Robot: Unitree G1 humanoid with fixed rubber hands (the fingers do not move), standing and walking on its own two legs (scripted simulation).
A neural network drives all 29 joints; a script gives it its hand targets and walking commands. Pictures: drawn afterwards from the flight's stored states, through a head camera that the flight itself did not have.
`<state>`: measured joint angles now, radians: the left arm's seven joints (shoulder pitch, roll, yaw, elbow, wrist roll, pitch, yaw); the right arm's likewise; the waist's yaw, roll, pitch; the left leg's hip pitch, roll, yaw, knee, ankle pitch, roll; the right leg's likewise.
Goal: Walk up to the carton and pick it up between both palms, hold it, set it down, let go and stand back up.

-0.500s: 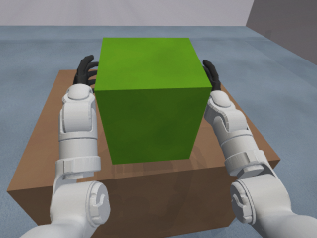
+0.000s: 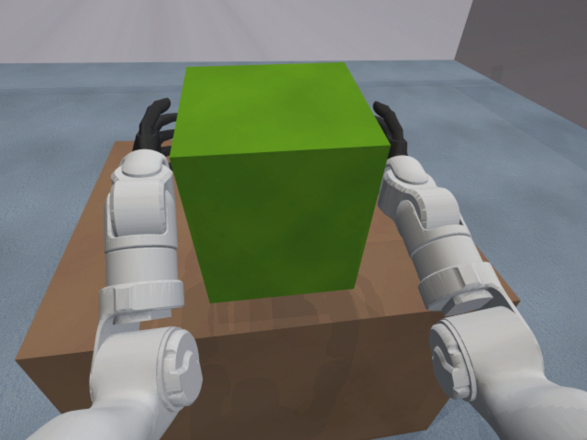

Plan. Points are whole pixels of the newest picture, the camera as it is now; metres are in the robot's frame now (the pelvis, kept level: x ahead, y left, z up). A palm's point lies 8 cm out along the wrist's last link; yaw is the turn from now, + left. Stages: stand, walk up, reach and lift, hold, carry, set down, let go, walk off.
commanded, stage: hold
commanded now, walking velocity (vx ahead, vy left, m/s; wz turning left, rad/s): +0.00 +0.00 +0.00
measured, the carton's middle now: (275, 185) +0.39 +0.00 +0.20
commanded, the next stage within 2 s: set down in 1.74 s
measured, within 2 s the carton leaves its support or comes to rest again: neither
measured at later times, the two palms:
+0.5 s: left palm (146, 149) +0.37 +0.16 +0.27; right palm (392, 145) +0.37 -0.15 +0.27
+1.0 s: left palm (145, 149) +0.37 +0.16 +0.27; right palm (391, 146) +0.37 -0.14 +0.27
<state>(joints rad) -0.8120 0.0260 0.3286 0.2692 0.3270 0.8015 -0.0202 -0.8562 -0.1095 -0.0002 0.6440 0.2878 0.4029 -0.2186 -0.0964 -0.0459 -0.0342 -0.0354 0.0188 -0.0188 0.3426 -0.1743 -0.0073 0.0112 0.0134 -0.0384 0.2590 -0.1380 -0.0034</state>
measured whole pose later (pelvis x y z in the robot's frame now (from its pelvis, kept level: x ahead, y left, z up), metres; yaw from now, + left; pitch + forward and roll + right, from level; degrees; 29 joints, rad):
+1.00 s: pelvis +0.00 +0.00 +0.00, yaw +0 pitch -7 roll -1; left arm -0.84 0.05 0.34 0.29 0.30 0.85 -0.03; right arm -0.91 -0.13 0.02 0.63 0.33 0.51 -0.25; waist -0.09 -0.03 -0.08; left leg -0.05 0.02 -0.02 0.35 -0.18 -0.01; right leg 0.00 0.02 -0.04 0.26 -0.14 -0.01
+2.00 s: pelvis +0.00 +0.00 +0.00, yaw +1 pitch -8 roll -1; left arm -0.92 0.05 0.39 0.38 0.35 0.69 -0.06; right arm -0.94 -0.08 -0.08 0.70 0.20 0.36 -0.21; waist -0.10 -0.04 -0.04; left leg -0.02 0.02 -0.03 0.32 -0.16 -0.01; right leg 0.02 0.01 -0.05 0.25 -0.14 -0.01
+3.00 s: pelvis +0.02 +0.00 +0.00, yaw +1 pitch -7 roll -1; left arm -0.82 0.01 0.33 0.53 0.35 0.44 -0.02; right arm -0.76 0.01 -0.24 0.80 -0.01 0.05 -0.14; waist -0.06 -0.07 0.04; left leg -0.02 0.01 -0.04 0.32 -0.19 -0.01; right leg 0.03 0.00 -0.06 0.24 -0.16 0.00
